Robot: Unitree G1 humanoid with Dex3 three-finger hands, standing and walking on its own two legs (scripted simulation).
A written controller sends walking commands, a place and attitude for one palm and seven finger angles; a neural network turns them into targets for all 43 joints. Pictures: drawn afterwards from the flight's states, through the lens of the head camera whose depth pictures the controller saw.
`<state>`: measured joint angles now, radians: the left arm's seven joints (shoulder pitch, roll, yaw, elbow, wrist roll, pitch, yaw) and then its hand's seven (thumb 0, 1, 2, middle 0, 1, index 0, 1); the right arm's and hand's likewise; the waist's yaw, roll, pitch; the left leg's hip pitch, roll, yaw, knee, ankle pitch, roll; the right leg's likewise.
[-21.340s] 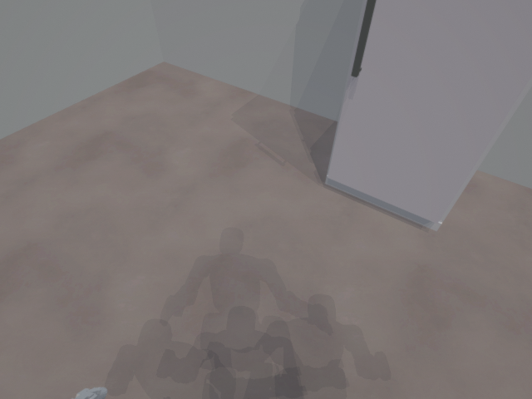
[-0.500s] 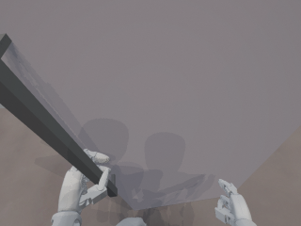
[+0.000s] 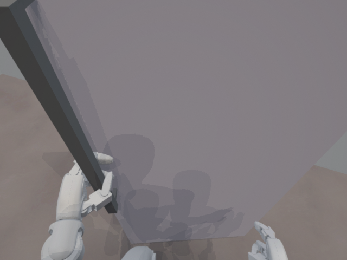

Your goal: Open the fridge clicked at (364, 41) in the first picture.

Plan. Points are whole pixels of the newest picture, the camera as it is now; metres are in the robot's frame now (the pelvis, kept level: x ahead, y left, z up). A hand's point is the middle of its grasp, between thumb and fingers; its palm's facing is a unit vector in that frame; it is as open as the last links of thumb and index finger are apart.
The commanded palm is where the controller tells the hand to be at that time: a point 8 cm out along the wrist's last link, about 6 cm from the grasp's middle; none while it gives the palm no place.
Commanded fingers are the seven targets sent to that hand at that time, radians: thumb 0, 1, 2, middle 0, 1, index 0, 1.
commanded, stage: walk backward, drawing the door open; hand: left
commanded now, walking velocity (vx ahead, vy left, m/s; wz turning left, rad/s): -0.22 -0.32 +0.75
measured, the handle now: (87, 147) +0.28 +0.17 +0.17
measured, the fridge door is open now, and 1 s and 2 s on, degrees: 25 62 65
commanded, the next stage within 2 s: stop walking and hold the door back in 1.06 s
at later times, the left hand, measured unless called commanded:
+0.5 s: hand out of the picture +0.09 +0.08 +0.08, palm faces +0.57 -0.75 -0.33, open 6.3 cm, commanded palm +0.03 +0.10 +0.08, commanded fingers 0.00 0.90 0.90 -0.45 -1.40 -0.45 -1.40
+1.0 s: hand out of the picture -0.04 -0.03 +0.09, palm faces +0.81 -0.54 -0.25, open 6.0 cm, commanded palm -0.10 -0.03 +0.08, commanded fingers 0.00 0.90 0.90 -0.45 -1.40 -0.45 -1.40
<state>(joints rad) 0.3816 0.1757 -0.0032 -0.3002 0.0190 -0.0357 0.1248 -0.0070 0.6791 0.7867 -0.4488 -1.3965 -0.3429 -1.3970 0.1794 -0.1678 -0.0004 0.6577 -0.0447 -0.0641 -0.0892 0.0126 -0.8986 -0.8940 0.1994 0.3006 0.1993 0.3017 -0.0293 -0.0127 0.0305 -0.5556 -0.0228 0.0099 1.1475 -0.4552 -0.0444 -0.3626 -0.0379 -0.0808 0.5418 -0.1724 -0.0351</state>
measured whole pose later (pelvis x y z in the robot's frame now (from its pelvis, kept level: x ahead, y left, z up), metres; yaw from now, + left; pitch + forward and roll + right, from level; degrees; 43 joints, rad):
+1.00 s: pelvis -0.07 -0.33 +0.01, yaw +47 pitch -1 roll -3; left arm 0.37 0.24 0.08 -0.28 -0.02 -0.10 0.10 0.02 0.67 0.77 -0.40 -1.34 -0.35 -1.40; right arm 0.24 -0.13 0.03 0.62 -0.02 -0.17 -0.06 0.01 -0.90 -0.89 0.20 0.30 0.20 0.30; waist -0.01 0.05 0.10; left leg -0.20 0.12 -0.15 0.42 -0.22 -0.09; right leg -0.43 -0.02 -0.02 0.82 -0.39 0.08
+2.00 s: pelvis -0.10 -0.46 +0.00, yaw +61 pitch -3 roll +0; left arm -0.37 0.22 0.10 0.45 -0.05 -0.13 0.10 0.01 0.68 0.79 -0.45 -1.40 -0.40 -1.40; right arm 0.22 -0.26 0.02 0.71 0.01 -0.06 -0.09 0.01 -0.90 -0.89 0.20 0.30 0.20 0.30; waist -0.04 0.02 0.12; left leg -0.26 0.02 0.05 0.55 -0.27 0.00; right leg -0.21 -0.02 -0.05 0.55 -0.29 -0.01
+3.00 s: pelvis -0.08 -0.45 -0.01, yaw +61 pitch +4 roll +0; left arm -0.29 0.32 0.26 0.48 -0.08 -0.14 -0.03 -0.01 -0.55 0.20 -0.25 -1.15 -0.27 -1.16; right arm 0.26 -0.27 -0.02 0.70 0.02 -0.11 -0.06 0.01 -0.90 -0.89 0.20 0.30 0.20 0.30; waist -0.02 0.02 -0.04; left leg -0.40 0.05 0.05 0.63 -0.30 -0.02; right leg -0.36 -0.01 -0.04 0.64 -0.36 -0.01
